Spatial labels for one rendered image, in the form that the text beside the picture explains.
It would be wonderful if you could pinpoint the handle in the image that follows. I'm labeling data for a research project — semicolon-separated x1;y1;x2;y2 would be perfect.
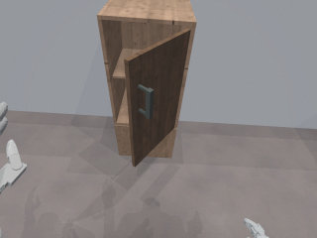
138;84;155;120

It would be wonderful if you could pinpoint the cupboard door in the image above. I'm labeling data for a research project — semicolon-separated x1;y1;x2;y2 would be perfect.
124;28;191;167

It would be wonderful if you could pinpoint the left robot hand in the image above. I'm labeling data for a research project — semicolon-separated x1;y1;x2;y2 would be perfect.
0;102;27;194

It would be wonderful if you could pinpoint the right robot hand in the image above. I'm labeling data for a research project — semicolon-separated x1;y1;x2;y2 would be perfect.
244;218;269;238

